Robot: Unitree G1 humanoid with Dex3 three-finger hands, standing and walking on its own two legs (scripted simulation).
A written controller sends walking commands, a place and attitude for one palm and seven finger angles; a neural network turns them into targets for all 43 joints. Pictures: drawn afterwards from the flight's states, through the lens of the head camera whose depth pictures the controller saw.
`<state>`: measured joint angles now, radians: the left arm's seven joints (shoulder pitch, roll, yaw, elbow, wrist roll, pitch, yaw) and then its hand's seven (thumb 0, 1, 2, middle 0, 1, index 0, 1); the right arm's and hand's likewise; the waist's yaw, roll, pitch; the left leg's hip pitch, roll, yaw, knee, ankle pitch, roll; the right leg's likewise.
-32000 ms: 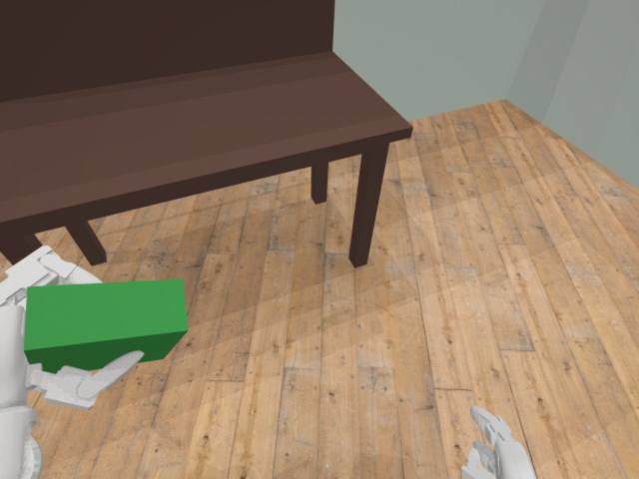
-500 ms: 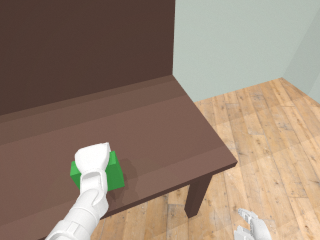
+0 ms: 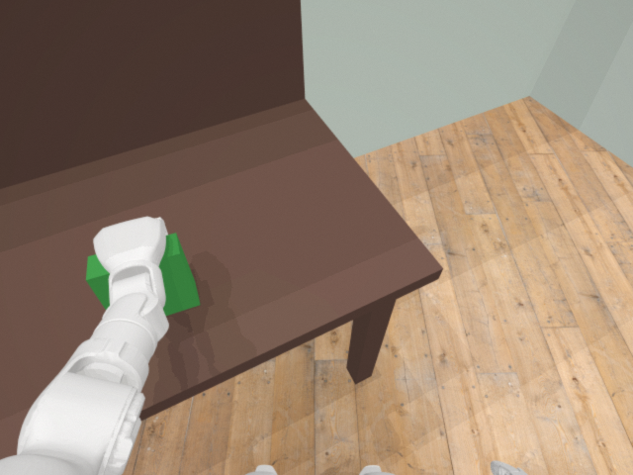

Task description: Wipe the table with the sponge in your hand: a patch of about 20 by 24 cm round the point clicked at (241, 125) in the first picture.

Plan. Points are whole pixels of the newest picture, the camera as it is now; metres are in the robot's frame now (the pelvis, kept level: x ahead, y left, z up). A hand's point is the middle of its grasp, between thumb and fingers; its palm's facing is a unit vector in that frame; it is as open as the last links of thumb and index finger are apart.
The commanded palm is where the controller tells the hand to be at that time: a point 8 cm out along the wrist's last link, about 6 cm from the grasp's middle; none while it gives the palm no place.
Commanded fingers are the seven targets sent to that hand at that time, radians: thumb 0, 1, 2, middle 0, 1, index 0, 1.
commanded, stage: wipe forward along the middle lane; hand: left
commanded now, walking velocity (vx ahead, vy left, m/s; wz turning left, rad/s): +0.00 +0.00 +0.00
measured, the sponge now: (151, 290) +0.39 +0.26 -0.04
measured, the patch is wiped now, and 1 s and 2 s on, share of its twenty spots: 1.00 1.00 1.00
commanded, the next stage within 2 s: slide back across to the first lane in 0.90 s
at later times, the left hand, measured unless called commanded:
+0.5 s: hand (138, 247) +0.44 +0.28 -0.01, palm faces -0.13 +0.01 -0.99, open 9.5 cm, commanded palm +0.43 +0.28 +0.02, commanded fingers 0.00 0.10 1.30 -1.20 -1.60 -1.20 -1.60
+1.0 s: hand (127, 220) +0.49 +0.31 +0.00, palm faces -0.14 +0.00 -0.99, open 9.5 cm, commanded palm +0.48 +0.31 +0.03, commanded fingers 0.00 0.10 1.30 -1.20 -1.60 -1.20 -1.60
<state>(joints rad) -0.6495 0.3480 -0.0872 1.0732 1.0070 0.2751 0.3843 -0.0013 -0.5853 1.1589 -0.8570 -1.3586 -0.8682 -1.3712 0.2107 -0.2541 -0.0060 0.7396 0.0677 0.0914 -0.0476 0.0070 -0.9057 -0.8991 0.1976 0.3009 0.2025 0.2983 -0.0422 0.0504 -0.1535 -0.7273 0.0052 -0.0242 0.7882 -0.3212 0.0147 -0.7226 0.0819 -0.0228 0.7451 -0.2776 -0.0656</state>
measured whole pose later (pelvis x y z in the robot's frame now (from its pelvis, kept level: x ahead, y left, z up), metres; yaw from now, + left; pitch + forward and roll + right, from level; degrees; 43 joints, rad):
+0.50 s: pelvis +0.00 +0.01 -0.01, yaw +0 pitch +19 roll -2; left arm -0.80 0.42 -0.04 1.20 1.04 0.23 0.37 0.00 -0.60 1.16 -0.88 -1.34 -0.89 -1.35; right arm 0.24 -0.25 0.01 0.73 0.06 0.05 -0.02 0.01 -0.91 -0.90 0.20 0.30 0.20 0.30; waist -0.08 0.05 -0.18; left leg -0.86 0.00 -0.04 0.87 -0.35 0.02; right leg -0.84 0.09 -0.03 0.80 -0.30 -0.05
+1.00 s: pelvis +0.00 +0.03 -0.02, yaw -2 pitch +23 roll -4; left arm -1.01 0.55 -0.01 1.34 1.08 0.25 0.32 0.00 -0.59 1.16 -0.86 -1.36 -0.87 -1.37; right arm 0.31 -0.26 0.03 0.73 0.04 0.04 -0.01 0.00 -0.91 -0.90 0.20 0.30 0.20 0.30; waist -0.15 0.05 -0.18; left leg -0.98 0.00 -0.03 0.94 -0.37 0.04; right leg -0.95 0.08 -0.03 0.83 -0.30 -0.02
